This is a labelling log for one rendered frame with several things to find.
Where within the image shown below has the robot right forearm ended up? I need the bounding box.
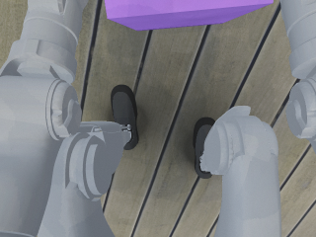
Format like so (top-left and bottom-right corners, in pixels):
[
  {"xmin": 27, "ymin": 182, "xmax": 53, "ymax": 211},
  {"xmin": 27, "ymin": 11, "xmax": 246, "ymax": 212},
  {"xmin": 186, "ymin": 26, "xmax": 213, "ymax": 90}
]
[{"xmin": 279, "ymin": 0, "xmax": 316, "ymax": 80}]

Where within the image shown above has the carton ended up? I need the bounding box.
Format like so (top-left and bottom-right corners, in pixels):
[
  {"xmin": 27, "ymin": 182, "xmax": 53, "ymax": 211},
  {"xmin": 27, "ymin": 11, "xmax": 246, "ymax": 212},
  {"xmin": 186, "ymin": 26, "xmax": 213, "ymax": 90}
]
[{"xmin": 105, "ymin": 0, "xmax": 274, "ymax": 32}]

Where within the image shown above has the robot thigh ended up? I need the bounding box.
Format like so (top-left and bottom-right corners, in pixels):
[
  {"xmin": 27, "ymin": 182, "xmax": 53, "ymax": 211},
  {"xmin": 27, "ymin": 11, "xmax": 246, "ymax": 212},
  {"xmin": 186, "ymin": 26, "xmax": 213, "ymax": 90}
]
[
  {"xmin": 37, "ymin": 132, "xmax": 116, "ymax": 237},
  {"xmin": 209, "ymin": 116, "xmax": 281, "ymax": 237}
]

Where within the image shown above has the right robot upper arm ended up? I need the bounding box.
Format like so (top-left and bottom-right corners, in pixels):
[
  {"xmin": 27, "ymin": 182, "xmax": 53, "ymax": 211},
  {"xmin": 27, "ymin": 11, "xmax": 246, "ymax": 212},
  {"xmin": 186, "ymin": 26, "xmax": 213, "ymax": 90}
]
[{"xmin": 285, "ymin": 76, "xmax": 316, "ymax": 154}]

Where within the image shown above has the left robot upper arm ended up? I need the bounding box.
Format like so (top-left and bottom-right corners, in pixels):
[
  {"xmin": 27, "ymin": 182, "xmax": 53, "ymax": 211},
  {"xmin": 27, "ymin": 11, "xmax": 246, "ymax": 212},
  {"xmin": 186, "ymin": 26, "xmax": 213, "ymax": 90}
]
[{"xmin": 0, "ymin": 75, "xmax": 82, "ymax": 237}]

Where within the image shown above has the right robot thigh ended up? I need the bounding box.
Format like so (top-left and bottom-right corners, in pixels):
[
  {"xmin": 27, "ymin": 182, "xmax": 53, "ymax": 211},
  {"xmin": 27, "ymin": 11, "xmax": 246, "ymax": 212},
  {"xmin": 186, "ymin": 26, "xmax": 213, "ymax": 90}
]
[{"xmin": 209, "ymin": 116, "xmax": 281, "ymax": 237}]

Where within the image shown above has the left robot thigh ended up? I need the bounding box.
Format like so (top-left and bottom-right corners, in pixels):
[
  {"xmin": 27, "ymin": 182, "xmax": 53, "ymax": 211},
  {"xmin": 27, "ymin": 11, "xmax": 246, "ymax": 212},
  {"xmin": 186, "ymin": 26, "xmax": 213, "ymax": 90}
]
[{"xmin": 37, "ymin": 132, "xmax": 116, "ymax": 237}]

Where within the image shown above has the robot left forearm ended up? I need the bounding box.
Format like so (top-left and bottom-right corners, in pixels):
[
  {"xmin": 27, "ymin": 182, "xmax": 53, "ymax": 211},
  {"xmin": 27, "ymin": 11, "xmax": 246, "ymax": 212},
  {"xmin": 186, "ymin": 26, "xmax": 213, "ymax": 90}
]
[{"xmin": 0, "ymin": 0, "xmax": 89, "ymax": 84}]

